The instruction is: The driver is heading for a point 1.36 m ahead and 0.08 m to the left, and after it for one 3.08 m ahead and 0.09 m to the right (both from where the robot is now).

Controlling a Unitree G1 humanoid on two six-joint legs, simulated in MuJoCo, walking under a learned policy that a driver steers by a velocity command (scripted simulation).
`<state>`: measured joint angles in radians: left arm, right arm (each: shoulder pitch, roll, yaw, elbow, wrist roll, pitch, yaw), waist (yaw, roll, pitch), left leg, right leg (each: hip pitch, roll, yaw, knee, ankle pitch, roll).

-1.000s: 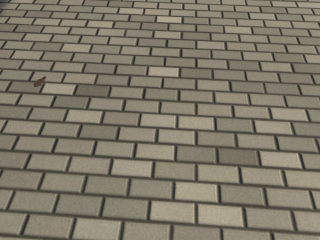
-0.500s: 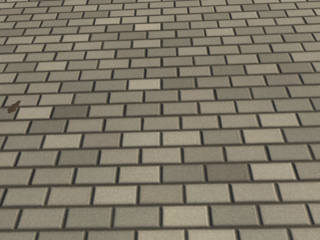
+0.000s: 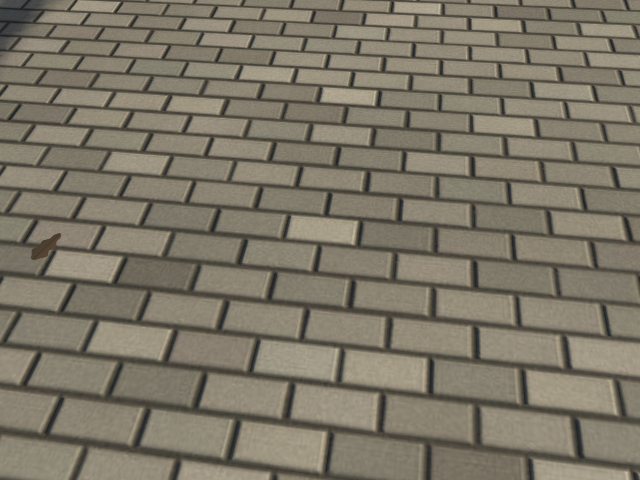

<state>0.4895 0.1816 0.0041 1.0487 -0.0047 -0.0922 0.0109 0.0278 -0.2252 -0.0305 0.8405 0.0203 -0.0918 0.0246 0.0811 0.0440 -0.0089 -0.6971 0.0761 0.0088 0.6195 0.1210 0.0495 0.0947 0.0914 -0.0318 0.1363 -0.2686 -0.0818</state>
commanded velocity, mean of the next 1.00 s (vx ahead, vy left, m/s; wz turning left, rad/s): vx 0.50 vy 0.00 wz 0.00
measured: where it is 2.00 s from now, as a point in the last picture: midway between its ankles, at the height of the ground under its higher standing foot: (375, 242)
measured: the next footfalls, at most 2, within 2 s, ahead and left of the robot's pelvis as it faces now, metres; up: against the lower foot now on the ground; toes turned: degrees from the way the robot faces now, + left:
left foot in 0.14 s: +0.28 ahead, +0.12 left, +0.00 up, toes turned +2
right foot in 0.64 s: +0.56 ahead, -0.13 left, +0.00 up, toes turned -3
